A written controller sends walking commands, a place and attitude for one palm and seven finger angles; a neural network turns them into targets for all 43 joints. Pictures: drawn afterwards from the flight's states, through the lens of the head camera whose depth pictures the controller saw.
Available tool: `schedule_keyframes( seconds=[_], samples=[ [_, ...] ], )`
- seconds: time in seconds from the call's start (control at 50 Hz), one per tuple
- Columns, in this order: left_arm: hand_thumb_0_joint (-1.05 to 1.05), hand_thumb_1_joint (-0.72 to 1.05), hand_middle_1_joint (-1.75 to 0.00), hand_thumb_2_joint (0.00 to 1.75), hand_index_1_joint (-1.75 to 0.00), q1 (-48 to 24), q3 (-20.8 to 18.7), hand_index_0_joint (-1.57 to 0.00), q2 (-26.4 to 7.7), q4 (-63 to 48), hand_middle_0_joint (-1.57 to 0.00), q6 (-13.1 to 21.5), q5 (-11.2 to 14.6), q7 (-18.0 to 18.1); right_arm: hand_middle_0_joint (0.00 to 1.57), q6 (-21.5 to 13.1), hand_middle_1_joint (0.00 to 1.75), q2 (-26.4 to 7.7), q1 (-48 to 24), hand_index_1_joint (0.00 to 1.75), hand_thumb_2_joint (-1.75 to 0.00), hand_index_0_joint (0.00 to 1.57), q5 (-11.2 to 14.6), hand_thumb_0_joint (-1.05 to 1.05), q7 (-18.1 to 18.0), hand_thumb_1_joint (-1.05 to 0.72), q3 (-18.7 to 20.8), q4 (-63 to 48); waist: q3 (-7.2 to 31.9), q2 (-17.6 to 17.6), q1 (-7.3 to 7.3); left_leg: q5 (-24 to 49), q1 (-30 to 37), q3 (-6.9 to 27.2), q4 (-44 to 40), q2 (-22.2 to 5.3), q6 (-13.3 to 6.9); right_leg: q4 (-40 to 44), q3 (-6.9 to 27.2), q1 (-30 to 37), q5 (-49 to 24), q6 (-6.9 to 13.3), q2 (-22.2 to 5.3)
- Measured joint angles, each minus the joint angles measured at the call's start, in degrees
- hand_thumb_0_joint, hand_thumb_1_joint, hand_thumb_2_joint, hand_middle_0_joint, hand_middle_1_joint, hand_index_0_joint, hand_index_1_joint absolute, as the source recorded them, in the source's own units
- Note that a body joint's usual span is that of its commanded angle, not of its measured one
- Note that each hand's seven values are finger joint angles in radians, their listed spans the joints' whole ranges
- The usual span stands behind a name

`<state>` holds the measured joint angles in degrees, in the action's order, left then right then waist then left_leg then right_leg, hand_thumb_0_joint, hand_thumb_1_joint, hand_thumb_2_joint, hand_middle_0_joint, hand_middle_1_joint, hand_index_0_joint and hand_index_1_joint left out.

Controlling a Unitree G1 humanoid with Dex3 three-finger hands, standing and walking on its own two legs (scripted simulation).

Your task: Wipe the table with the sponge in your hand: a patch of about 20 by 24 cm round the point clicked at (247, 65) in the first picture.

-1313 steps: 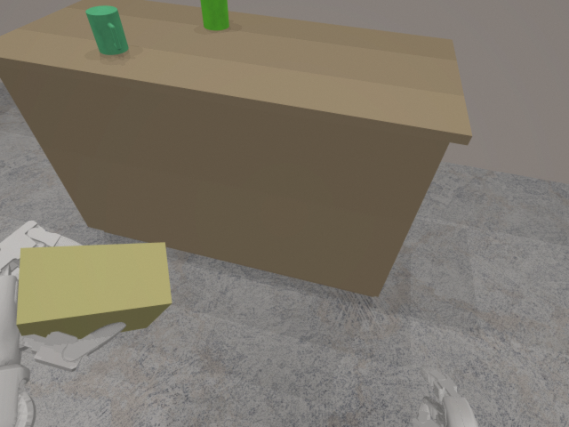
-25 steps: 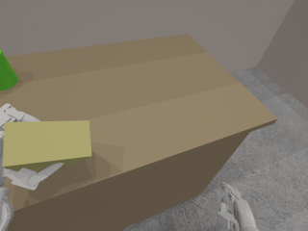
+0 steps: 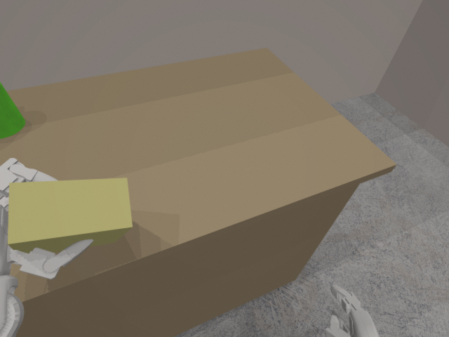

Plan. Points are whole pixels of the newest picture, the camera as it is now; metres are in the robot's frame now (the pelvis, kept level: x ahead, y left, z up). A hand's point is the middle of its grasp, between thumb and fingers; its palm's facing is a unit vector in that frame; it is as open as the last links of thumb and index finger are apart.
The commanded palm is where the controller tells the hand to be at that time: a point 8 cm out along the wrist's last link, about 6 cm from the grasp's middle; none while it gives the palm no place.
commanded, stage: come to a stop and stand still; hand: left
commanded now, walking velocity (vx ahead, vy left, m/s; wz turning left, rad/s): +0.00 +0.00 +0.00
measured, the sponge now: (89, 216) +0.24 +0.22 +0.14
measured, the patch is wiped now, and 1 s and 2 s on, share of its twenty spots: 0.05 0.05 0.05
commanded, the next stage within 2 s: look again from close up in 0.94 s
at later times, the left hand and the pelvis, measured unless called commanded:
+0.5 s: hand (48, 216) +0.22 +0.25 +0.17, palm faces +0.45 -0.85 -0.29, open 10.2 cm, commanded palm +0.16 +0.27 +0.17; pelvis +0.00 -0.01 +0.00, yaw +0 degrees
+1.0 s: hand (53, 212) +0.23 +0.25 +0.17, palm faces +0.38 -0.87 -0.31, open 10.2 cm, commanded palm +0.17 +0.28 +0.17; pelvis +0.01 +0.01 +0.00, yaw -1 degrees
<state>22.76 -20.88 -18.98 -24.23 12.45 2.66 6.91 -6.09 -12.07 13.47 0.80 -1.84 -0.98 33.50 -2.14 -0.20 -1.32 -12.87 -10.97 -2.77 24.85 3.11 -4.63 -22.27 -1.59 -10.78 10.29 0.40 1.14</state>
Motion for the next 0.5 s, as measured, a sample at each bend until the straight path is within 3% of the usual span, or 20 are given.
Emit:
schedule_keyframes(
  seconds=[0.06, 0.1, 0.16, 0.2, 0.3, 0.42, 0.5],
  samples=[
    [-0.01, -0.5, -1.35, 1.03, -1.35, 0.26, -0.08, -0.72, -0.05, -0.18, -0.7, -0.07, 0.08, -0.06, 0.2, -0.11, 0.3, -0.15, -0.26, 0.3, -0.9, 0.2, 0.03, 0.01, -0.02, -0.9, 0.16, 0.09, 0.03, -0.04, -0.08, -0.05, 0.03, 0.07, -0.07, -0.08, 0.12, 0.02, -0.06, 0.01, 0.1, 0.13, 0.08],
    [-0.01, -0.51, -1.35, 1.03, -1.35, -6.96, -2.15, -0.72, -4.51, 1.99, -0.7, 1.36, -3.03, -2.54, 0.2, -1.65, 0.3, 0.01, 0.47, 0.3, -0.9, 0.2, -0.8, 0.01, -0.22, -0.9, 0.27, 0.05, -0.48, 0.79, -1.7, -0.28, -1.84, 0.77, 1.5, -0.22, 0.23, -1.09, -0.87, -1.41, 0.42, 0.34, 0.17],
    [-0.01, -0.51, -1.35, 1.03, -1.35, -13.09, -5.72, -0.72, -8.11, 7.41, -0.7, 3.36, -0.91, -2.5, 0.2, -2.32, 0.3, 0.53, -1.33, 0.3, -0.9, 0.2, -0.37, 0.01, 0.94, -0.9, -0.44, 0.92, -1.22, 2.06, -2.11, 0.25, -2.4, 0.39, 1.22, -0.46, 0.66, -1.64, -0.53, -2.57, 0.15, 1.02, 0.39],
    [-0.01, -0.5, -1.35, 1.03, -1.35, -10.96, -5.6, -0.72, -6.11, 7.31, -0.7, 2.48, 0.4, -1.9, 0.2, -2.82, 0.3, 0.25, -1.85, 0.3, -0.9, 0.2, -0.01, 0.01, 1.99, -0.9, 0.0, -0.29, -1.12, 1.32, -1.22, 0.11, -2.42, -0.41, 1.34, -0.44, 0.62, -2.57, 0.26, -3.18, 0.39, 0.85, 0.35],
    [-0.01, -0.5, -1.35, 1.03, -1.35, 0.12, 1.19, -0.72, 0.71, -0.3, -0.7, 2.23, 1.52, -1.28, 0.2, -2.95, 0.3, -0.53, -1.58, 0.3, -0.9, 0.2, 0.24, 0.01, 2.53, -0.9, 0.79, -1.51, -0.05, -0.83, 0.47, -1.11, -1.94, -1.29, 2.19, -0.16, 0.0, -4.07, 1.17, -3.18, 1.7, 0.14, 0.08],
    [-0.01, -0.5, -1.35, 1.03, -1.35, 1.35, 0.36, -0.72, -2.16, -0.59, -0.7, 3.24, 1.7, -1.9, 0.2, -1.58, 0.3, 0.92, -0.2, 0.3, -0.9, 0.2, 0.13, 0.01, 0.51, -0.9, -0.02, 0.21, 1.51, 1.56, -0.48, -1.42, -1.15, -0.22, 2.06, -0.48, 0.58, -3.2, 0.16, -1.78, 2.01, 0.7, 0.41],
    [-0.01, -0.5, -1.35, 1.03, -1.35, -2.58, -0.85, -0.72, -1.01, 2.8, -0.7, 2.25, 1.73, -1.05, 0.2, -1.94, 0.3, 0.35, -0.38, 0.3, -0.9, 0.2, 0.14, 0.01, 0.12, -0.9, -0.24, 0.45, 1.1, 1.79, -1.34, -1.31, -0.8, 0.0, 1.88, -0.76, 0.68, -2.16, -0.05, -1.02, 1.43, 0.84, 0.71]
  ],
)
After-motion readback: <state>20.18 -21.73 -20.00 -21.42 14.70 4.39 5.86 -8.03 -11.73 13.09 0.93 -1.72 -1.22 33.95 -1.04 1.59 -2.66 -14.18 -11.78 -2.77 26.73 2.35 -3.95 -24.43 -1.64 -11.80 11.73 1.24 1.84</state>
